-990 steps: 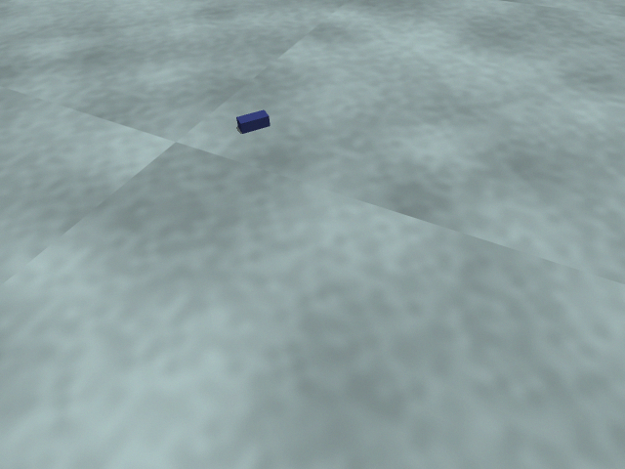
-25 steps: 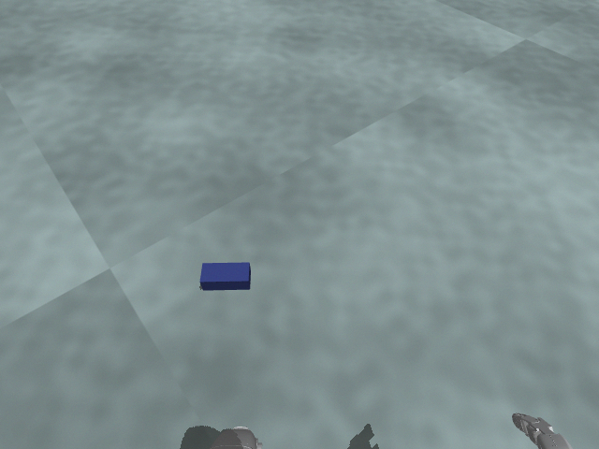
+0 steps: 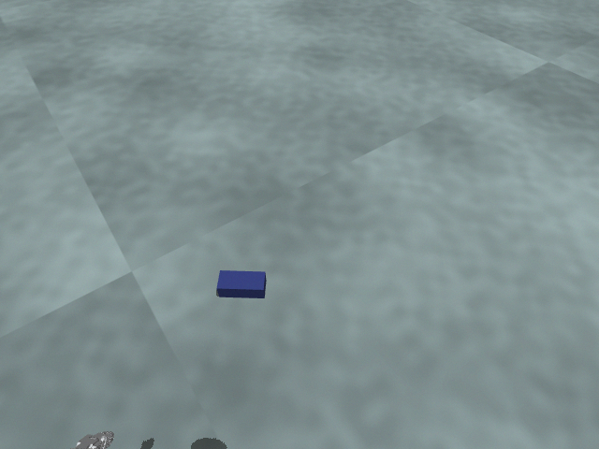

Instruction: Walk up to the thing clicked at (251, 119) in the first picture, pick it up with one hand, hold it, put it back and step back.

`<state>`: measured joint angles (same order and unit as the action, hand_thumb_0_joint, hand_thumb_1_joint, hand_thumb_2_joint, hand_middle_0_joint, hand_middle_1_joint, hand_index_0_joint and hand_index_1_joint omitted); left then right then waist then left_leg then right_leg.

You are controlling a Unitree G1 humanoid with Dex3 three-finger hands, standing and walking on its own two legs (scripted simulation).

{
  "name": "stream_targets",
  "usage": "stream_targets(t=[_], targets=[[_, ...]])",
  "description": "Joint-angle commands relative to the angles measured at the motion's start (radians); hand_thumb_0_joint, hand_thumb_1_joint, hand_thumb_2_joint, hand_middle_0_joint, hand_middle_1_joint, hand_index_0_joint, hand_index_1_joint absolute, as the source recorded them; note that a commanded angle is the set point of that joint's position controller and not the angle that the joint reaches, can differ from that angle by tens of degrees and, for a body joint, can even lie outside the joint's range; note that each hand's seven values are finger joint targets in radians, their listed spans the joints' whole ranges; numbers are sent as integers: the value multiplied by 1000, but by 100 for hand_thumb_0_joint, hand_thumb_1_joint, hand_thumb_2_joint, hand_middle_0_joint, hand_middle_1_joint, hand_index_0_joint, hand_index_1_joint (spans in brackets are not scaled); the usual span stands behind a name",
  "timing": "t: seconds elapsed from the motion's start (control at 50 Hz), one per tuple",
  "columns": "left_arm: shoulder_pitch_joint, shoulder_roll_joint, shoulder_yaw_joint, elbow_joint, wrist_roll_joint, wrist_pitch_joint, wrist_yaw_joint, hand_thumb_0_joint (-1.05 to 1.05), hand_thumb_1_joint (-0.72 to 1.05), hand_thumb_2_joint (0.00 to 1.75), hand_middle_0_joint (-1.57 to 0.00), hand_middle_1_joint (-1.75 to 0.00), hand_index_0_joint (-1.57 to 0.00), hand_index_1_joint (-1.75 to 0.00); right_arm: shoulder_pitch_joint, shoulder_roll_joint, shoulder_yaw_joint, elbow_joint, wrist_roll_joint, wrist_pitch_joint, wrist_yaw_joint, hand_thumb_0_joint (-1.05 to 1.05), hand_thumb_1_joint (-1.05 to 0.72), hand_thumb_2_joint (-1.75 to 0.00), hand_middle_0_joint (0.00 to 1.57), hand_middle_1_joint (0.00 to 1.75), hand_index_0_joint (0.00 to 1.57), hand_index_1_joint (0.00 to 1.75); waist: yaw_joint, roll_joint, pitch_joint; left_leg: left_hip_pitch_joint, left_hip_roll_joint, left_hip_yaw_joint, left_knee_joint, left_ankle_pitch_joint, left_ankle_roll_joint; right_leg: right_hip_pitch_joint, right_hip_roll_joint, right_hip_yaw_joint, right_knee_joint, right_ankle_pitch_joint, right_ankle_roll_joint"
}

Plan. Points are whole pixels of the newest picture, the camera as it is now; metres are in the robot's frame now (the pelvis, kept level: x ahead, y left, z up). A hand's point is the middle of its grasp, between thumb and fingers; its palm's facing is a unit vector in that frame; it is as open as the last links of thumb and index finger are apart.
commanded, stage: walk up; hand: left
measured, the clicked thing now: (242, 284) +0.76 +0.24 -0.74
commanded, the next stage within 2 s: stand in 0.90 s
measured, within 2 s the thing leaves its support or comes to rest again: neither
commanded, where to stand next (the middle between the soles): +0.37 +0.00 m, yaw -1 degrees
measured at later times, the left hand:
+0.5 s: hand out of the picture +0.12 +0.25 -0.15, palm faces +0.07 -0.94 -0.34, open 7.4 cm
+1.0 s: hand out of the picture +0.08 +0.26 -0.15, palm faces +0.05 -0.94 -0.34, open 7.4 cm
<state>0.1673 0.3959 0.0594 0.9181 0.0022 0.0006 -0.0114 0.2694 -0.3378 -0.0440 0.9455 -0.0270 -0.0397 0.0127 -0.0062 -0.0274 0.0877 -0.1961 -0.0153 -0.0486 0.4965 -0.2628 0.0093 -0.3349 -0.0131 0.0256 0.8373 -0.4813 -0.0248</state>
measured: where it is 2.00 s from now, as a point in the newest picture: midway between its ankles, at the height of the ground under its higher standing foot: outside the picture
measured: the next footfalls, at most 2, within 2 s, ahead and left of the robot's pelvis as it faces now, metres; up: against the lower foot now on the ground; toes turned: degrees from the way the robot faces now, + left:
right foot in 0.10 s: +0.08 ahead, -0.14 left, +0.00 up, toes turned +0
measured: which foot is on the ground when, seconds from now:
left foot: down 0.00-1.00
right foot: up 0.00-0.08, down 0.10-1.00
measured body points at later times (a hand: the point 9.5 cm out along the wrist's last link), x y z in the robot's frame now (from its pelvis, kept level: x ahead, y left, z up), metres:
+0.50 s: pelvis +0.03 +0.00 +0.00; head +0.05 +0.00 +0.45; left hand +0.12 +0.30 -0.13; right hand +0.12 -0.30 -0.13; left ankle +0.01 +0.13 -0.74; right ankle +0.04 -0.14 -0.74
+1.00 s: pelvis +0.02 +0.00 +0.01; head +0.03 +0.00 +0.46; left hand +0.07 +0.31 -0.12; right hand +0.14 -0.29 -0.12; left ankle +0.01 +0.13 -0.74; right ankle +0.04 -0.14 -0.74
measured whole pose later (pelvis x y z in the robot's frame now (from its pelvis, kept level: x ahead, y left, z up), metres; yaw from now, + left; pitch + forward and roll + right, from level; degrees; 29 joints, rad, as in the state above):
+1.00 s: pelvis +0.02 +0.00 +0.01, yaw +2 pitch -3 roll +0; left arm 0.11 0.35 0.01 1.13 0.01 -0.02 -0.01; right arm 0.06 -0.33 -0.02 1.11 -0.01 -0.01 0.01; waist 0.03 0.00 0.06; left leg -0.11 0.00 -0.04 0.36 -0.21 -0.01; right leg -0.14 -0.05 -0.03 0.35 -0.17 0.03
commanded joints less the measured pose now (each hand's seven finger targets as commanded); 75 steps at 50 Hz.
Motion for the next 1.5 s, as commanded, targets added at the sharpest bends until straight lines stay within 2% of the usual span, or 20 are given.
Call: stream_targets(t=[0.0,0.06,0.08,0.1,0.12,0.14,0.16,0.2,0.26,0.3,0.34,0.38,0.4,0.46,0.56,0.64,0.84,0.96,1.28,1.48], targets=[[-15,152,45,-49,4,-27,6,0,90,90,-20,-30,-20,-30,-53,-268,-62,-82,-1,-14,-22,0,-90,-90,20,30,20,30,-2,190,-56,-21,198,-203,-149,182,156,43,-5,-31,-170,77,15],[59,146,48,1,10,-44,23,0,90,90,-20,-30,-20,-30,-127,-228,-41,-95,20,10,-20,0,-90,-90,20,30,20,30,57,158,-104,-120,135,-99,28,204,94,272,26,-62,-439,306,12],[62,175,57,10,19,-49,30,0,90,90,-20,-30,-20,-30,-122,-190,-29,-94,30,13,-23,0,-90,-90,20,30,20,30,63,96,-135,-184,104,-92,83,159,56,350,-18,9,-432,370,-3],[68,218,66,7,30,-57,36,0,90,90,-20,-30,-20,-30,-97,-151,-17,-98,39,14,-24,0,-90,-90,20,30,20,30,55,-38,-157,-252,21,-80,191,22,12,376,-172,233,-488,372,-48],[-8,263,67,-14,26,-59,34,0,90,90,-20,-30,-20,-30,-64,-147,-17,-85,33,24,-30,0,-90,-90,20,30,20,30,29,-104,-131,-231,-24,-64,266,-247,1,240,-327,401,-582,196,-134],[-111,291,67,-45,28,-57,29,0,90,90,-20,-30,-20,-30,-22,-206,-38,-45,22,33,-33,0,-90,-90,20,30,20,30,5,-88,-88,-121,25,-62,343,-304,-11,64,-394,453,-581,98,-218],[-140,253,59,-54,27,-55,27,0,90,90,-20,-30,-20,-30,-13,-220,-42,-23,22,31,-30,0,-90,-90,20,30,20,30,-12,-66,-49,-84,42,-53,310,-278,-10,14,-358,397,-560,122,-219],[-122,212,48,-40,24,-61,27,0,90,90,-20,-30,-20,-30,-43,-211,-35,-12,25,24,-24,0,-90,-90,20,30,20,30,1,-92,-49,-131,19,-56,254,-243,5,103,-274,263,-517,298,-154],[-97,211,47,-9,19,-64,25,0,90,90,-20,-30,-20,-30,-47,-190,-24,5,19,13,-23,0,-90,-90,20,30,20,30,10,-145,-90,-102,33,-3,113,-163,-2,182,-237,178,-444,524,-121],[-105,200,42,-3,6,-53,24,0,90,90,-20,-30,-20,-30,-36,-184,-24,24,13,2,-26,0,-90,-90,20,30,20,30,-9,-138,-133,11,37,4,-77,96,-2,189,-189,99,-353,717,-71],[-98,167,34,-5,-8,-46,26,0,90,90,-20,-30,-20,-30,-51,-229,-41,31,6,-2,-30,0,-90,-90,20,30,20,30,3,-60,-203,102,118,-82,-48,440,33,173,-119,31,-275,696,-8],[-86,160,30,8,-14,-41,25,0,90,90,-20,-30,-20,-30,-160,-264,-39,16,15,0,-25,0,-90,-90,20,30,20,30,40,7,-179,29,156,-111,-31,353,67,182,-74,11,-355,406,12],[-104,164,30,25,-5,-42,27,0,90,90,-20,-30,-20,-30,-190,-243,-35,18,16,4,-22,0,-90,-90,20,30,20,30,33,24,-154,-11,144,-96,-33,296,49,207,-89,14,-387,395,8],[-125,172,26,35,-6,-45,25,0,90,90,-20,-30,-20,-30,-172,-222,-19,47,15,6,-25,0,-90,-90,20,30,20,30,15,58,-163,-9,124,-68,-76,280,30,246,-114,37,-378,475,-15],[-126,159,14,71,-8,-42,24,0,90,90,-20,-30,-20,-30,-219,-220,-16,69,18,6,-24,0,-90,-90,20,30,20,30,22,93,-167,25,136,-76,-103,377,27,261,-98,3,-404,494,-2],[-133,161,11,93,-3,-37,20,0,90,90,-20,-30,-20,-30,-253,-215,-14,77,17,9,-21,0,-90,-90,20,30,20,30,27,81,-120,-6,141,-90,-163,239,24,266,-97,3,-445,422,7],[-129,163,11,116,6,-42,16,0,90,90,-20,-30,-20,-30,-259,-202,-17,94,13,10,-16,0,-90,-90,20,30,20,30,21,36,-145,52,123,-60,-184,212,13,266,-110,16,-495,438,14],[-120,160,-15,149,9,-41,16,0,90,90,-20,-30,-20,-30,-261,-214,-15,107,18,6,-9,0,-90,-90,20,30,20,30,9,34,-92,51,131,-75,-226,125,13,225,-117,28,-552,345,17],[-92,176,-22,171,8,-41,16,0,90,90,-20,-30,-20,-30,-218,-223,-1,133,19,8,-11,0,-90,-90,20,30,20,30,16,33,-126,59,130,-63,-224,169,3,256,-127,36,-556,397,11],[-108,182,-22,168,5,-36,14,0,90,90,-20,-30,-20,-30,-180,-224,6,145,17,13,-11,0,-90,-90,20,30,20,30,11,15,-75,22,123,-59,-226,80,-1,215,-120,51,-586,250,9]])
